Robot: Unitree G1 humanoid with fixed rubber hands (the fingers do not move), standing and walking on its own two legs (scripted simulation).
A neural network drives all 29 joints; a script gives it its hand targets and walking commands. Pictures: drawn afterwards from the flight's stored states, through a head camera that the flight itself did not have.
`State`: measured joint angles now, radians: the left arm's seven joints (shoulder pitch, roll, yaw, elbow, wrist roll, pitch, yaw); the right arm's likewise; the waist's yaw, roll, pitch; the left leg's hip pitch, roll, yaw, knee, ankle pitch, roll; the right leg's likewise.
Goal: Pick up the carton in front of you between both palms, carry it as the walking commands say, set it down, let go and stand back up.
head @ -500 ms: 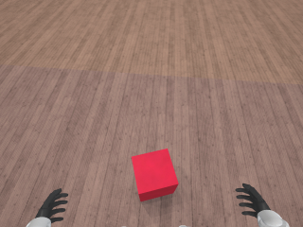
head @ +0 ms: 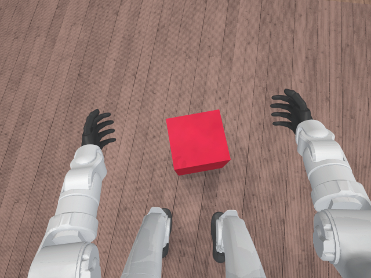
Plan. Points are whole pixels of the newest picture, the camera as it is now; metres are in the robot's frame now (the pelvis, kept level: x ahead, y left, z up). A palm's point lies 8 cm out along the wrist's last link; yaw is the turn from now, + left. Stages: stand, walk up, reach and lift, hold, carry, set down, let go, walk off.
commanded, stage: reach and lift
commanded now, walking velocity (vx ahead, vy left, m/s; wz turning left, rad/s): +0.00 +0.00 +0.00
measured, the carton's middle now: (196, 145) +0.49 +0.00 -0.55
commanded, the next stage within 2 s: none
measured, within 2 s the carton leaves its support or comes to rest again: leaves its support in 1.96 s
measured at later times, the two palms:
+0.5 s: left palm (127, 124) +0.46 +0.20 -0.19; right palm (265, 101) +0.54 -0.18 -0.19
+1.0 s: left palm (145, 145) +0.46 +0.20 -0.42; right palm (245, 131) +0.52 -0.17 -0.42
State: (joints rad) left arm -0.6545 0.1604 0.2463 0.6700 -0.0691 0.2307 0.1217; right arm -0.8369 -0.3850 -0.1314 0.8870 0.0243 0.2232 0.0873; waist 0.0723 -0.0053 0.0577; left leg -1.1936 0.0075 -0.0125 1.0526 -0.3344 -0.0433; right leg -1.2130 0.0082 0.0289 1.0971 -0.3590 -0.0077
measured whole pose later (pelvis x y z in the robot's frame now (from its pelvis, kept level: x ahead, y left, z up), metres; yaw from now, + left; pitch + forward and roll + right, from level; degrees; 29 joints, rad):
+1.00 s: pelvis -0.05 +0.01 -0.26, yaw +3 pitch +43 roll +5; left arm -1.25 0.16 0.27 0.91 -0.17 0.11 0.20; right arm -1.45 -0.50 -0.01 1.15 0.14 0.11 0.01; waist 0.07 0.02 0.20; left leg -2.22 -0.06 -0.02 1.96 -0.50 -0.08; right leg -2.25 0.04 0.09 2.02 -0.52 0.03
